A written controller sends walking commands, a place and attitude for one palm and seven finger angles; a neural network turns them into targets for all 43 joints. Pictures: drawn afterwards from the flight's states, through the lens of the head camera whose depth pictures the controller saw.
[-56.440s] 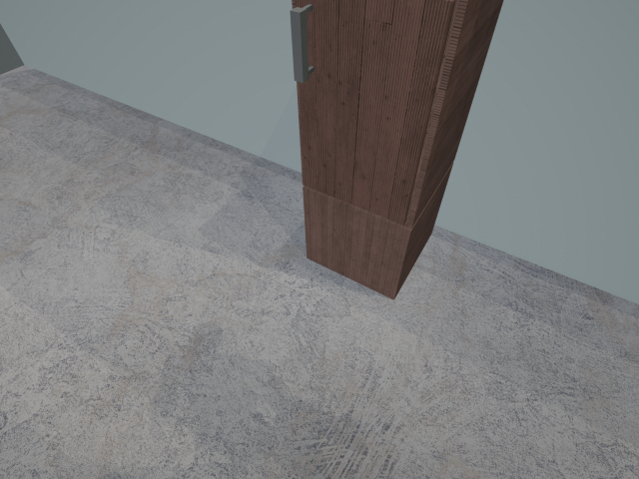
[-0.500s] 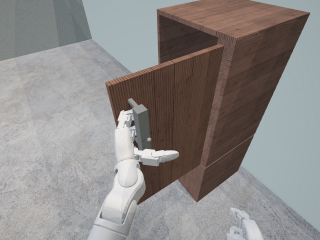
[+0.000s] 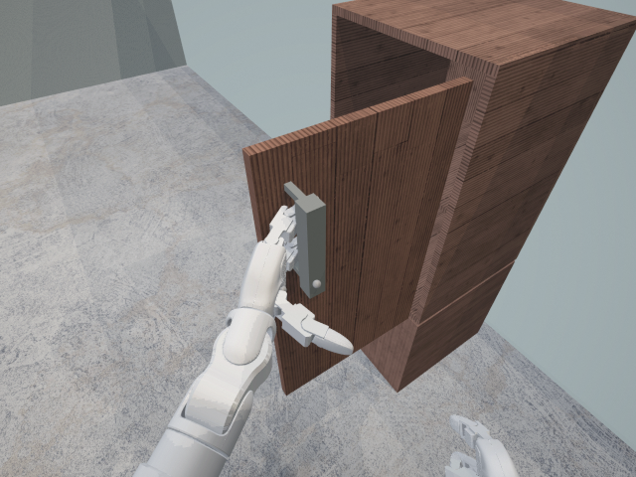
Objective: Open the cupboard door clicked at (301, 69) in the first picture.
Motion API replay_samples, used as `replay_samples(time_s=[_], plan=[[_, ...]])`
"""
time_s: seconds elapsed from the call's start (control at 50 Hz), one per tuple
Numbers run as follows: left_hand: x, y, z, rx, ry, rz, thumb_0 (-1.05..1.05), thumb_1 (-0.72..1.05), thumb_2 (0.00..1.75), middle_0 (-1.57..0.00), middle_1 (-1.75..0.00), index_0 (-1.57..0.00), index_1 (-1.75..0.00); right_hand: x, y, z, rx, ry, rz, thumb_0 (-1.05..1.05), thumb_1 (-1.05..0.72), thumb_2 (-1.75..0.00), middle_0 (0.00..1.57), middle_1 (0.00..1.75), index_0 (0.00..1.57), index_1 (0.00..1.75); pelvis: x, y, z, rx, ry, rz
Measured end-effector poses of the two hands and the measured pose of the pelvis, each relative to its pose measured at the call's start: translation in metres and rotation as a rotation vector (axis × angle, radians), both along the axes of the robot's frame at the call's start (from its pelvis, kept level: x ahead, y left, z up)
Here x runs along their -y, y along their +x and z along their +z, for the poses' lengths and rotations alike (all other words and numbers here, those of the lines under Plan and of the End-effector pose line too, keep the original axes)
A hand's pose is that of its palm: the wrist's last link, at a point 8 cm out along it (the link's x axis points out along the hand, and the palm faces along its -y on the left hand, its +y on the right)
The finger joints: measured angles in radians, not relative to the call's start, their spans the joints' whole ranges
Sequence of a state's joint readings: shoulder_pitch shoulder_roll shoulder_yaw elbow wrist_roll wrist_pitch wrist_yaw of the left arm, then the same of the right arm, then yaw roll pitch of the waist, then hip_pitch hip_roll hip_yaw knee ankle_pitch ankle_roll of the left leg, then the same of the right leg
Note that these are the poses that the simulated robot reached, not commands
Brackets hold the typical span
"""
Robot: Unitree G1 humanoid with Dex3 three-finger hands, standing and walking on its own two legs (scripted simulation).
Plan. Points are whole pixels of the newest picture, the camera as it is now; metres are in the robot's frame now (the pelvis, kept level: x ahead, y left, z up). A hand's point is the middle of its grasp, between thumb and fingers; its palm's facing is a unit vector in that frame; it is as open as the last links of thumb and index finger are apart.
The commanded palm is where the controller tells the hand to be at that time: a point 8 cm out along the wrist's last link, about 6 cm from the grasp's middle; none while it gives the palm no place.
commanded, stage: slide the hand sideways off the handle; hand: left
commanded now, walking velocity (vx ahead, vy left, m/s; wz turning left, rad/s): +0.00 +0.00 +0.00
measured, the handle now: (302, 240) +0.37 +0.05 +0.13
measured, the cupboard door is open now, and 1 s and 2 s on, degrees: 89 91 91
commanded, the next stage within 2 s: draw the hand back to the body in 1.04 s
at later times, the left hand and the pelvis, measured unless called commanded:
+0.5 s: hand (302, 307) +0.27 +0.04 +0.12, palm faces -0.19 -0.98 -0.01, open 16.3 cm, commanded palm +0.25 +0.10 +0.13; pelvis +0.00 -0.01 +0.00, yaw -3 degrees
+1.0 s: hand (245, 342) +0.23 +0.10 +0.12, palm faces -0.09 -0.99 -0.05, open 16.3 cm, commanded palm +0.20 +0.16 +0.13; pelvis +0.03 -0.03 +0.00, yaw -1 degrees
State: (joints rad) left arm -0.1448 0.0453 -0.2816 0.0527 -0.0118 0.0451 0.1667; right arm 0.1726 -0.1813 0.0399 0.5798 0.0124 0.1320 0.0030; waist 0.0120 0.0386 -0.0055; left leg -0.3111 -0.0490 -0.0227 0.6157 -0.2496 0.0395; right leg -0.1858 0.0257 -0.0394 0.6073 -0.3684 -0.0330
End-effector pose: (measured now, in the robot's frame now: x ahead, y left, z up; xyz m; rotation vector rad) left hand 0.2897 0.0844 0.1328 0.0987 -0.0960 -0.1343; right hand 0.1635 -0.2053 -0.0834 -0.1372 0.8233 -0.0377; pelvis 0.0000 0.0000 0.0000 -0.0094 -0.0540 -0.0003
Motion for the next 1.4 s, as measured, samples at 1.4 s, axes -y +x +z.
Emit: replay_samples(time_s=[1.4], plan=[[-0.104, -0.086, 0.003, -0.009, -0.036, 0.017, -0.01, -0.50, 0.30, -0.15, -0.30, -0.16, -0.30, 0.035, 0.013, 0.020, 0.253, -0.041, -0.050, 0.02, -0.91, -0.90, 0.20, 0.30, 0.20, 0.30, 0.014, 0.013, -0.004, -0.038, -0.002, -0.022]])
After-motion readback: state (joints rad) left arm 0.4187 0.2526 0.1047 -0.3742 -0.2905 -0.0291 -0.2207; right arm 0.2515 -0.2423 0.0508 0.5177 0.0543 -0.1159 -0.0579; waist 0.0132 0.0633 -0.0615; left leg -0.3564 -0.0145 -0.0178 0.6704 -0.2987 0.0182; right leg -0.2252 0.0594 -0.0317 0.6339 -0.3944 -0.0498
